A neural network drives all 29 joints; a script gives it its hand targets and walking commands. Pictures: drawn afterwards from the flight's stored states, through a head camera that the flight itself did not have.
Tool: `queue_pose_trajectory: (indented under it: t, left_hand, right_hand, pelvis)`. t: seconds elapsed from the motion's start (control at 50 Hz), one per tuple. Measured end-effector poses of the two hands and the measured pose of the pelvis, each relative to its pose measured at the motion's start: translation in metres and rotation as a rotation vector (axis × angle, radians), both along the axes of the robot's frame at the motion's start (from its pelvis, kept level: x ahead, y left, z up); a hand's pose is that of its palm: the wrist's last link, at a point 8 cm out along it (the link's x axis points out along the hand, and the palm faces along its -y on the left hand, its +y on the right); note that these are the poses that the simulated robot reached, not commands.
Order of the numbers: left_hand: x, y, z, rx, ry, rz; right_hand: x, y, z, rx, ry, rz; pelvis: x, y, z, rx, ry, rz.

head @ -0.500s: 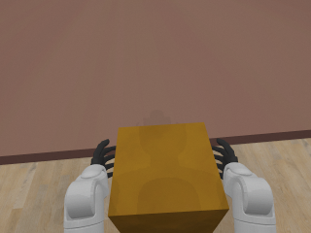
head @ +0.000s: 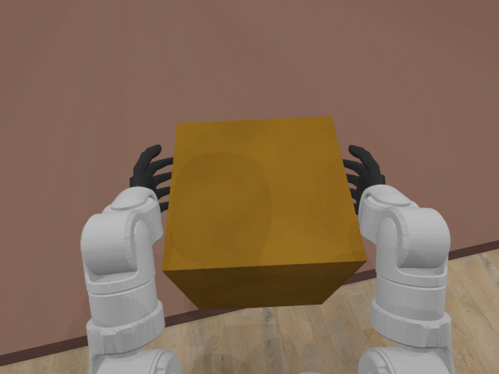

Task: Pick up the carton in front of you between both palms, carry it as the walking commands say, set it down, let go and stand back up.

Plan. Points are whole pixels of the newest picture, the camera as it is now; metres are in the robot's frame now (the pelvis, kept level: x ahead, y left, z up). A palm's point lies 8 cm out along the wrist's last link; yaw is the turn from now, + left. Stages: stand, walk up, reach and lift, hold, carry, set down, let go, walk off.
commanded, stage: carry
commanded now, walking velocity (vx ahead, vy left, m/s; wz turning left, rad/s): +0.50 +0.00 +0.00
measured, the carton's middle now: (258, 224) +0.33 -0.01 +0.07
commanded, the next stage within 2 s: none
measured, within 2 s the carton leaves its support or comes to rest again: neither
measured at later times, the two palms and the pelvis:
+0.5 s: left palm (159, 65) +0.69 +0.16 +0.13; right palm (299, 56) +0.72 -0.14 +0.13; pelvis +0.31 -0.03 +0.01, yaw +2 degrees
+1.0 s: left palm out of the picture +1.07 +0.13 +0.28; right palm out of the picture +1.02 -0.16 +0.27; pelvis +0.66 +0.05 +0.12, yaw -1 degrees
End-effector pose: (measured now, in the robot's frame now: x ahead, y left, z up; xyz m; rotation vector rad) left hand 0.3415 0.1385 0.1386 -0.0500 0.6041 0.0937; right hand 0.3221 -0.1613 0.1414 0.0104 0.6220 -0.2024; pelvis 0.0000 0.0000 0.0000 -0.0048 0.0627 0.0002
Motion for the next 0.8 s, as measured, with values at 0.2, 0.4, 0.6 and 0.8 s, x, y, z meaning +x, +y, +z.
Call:
queue_pose_trajectory:
  t: [0.2, 0.4, 0.6, 0.8]
  left_hand:
    - [0.162, 0.01, 0.032, 0.034, 0.021, 0.029]
    - [0.301, 0.012, 0.006, 0.064, 0.104, 0.118]
    - [0.409, 0.03, 0.009, 0.003, 0.016, 0.196]
    - [0.589, 0.022, 0.04, 0.001, 0.044, 0.003]
  right_hand:
    - [0.175, 0.009, 0.03, -0.009, 0.023, 0.059]
    - [0.342, 0.012, -0.005, 0.055, 0.103, 0.127]
    - [0.459, 0.031, -0.002, 0.113, 0.017, 0.112]
    - [0.588, 0.024, 0.029, 0.03, 0.042, -0.003]
  pelvis:
    - [0.122, -0.004, 0.01, -0.005, 0.033, 0.019]
    - [0.259, -0.028, -0.01, 0.0, 0.019, 0.031]
    - [0.38, -0.019, 0.01, 0.031, 0.043, 0.02]
    - [0.536, 0.027, 0.042, 0.045, 0.018, 0.004]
